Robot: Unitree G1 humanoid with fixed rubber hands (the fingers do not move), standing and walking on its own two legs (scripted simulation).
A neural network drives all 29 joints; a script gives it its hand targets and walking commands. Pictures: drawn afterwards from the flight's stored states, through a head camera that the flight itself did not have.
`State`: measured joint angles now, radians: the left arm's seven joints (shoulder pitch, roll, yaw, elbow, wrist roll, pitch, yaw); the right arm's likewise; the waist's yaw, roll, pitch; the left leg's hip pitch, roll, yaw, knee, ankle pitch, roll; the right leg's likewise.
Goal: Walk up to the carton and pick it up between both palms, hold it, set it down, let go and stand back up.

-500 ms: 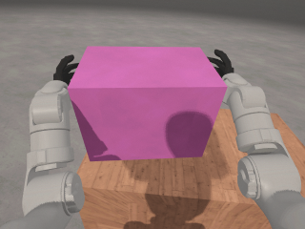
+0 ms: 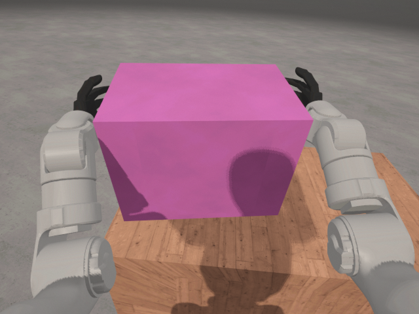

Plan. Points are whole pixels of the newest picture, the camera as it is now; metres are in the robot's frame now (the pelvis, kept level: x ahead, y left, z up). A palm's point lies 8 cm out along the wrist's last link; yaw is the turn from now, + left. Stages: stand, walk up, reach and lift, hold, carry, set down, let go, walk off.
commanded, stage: hold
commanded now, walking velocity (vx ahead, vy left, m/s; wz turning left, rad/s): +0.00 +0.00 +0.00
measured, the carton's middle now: (201, 141) +0.38 +0.00 +0.21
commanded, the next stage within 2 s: set down in 1.66 s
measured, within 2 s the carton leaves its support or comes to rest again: neither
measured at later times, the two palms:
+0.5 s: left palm (88, 119) +0.37 +0.20 +0.26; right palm (307, 108) +0.38 -0.19 +0.28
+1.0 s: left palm (88, 121) +0.37 +0.20 +0.26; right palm (308, 110) +0.37 -0.19 +0.28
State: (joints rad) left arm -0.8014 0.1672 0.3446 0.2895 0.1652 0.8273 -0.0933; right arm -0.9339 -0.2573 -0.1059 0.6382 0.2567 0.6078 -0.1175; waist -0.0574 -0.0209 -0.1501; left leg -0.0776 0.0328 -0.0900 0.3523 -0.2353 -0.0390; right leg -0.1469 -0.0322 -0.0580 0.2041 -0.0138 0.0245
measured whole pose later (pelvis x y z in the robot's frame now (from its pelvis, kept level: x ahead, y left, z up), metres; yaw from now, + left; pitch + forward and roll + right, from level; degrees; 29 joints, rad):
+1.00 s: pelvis +0.00 +0.00 +0.00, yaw +0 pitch -3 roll -1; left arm -0.78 0.15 0.35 0.28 0.18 0.84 -0.10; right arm -0.92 -0.27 -0.09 0.64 0.26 0.62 -0.11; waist -0.06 -0.02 -0.15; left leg -0.05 0.03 -0.09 0.35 -0.24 -0.03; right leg -0.12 -0.04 -0.05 0.20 -0.02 0.03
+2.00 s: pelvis +0.00 +0.00 +0.00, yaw +0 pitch -4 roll -1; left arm -0.93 0.17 0.41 0.47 0.20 0.65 -0.11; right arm -1.01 -0.23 -0.20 0.76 0.15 0.44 -0.06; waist -0.09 -0.02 -0.13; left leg -0.05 0.02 -0.09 0.33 -0.23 -0.03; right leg -0.13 -0.05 -0.06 0.23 -0.03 0.03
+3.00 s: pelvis +0.01 +0.00 +0.00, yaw +0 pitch -2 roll -1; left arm -0.76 0.08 0.32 0.50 0.17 0.45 -0.01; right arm -0.82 -0.21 -0.29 0.85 0.01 0.15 0.06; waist -0.06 -0.02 -0.04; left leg -0.06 0.02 -0.09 0.32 -0.23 -0.03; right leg -0.16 -0.05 -0.05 0.24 -0.05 0.03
